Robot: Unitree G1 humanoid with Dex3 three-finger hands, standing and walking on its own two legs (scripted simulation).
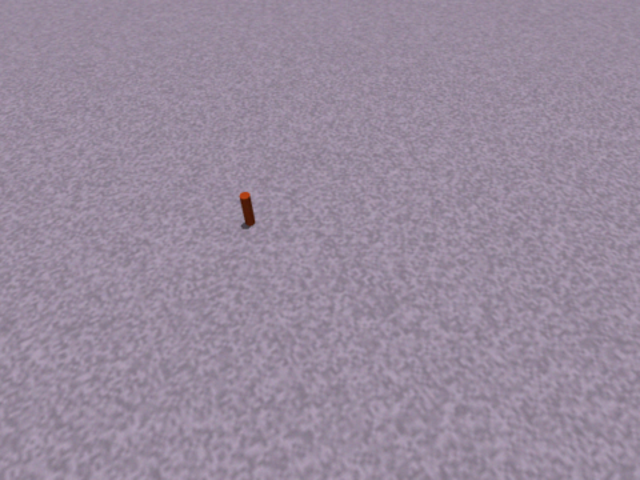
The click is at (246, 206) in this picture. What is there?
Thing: slim round
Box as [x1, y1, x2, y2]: [240, 192, 254, 225]
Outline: 243,192 240,194 240,200 246,224 251,225 254,223 254,218 250,198 247,192
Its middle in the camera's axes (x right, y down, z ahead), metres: -0.31 -0.15 +1.65
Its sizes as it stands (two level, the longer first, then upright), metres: 0.042 0.042 0.160
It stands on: the floor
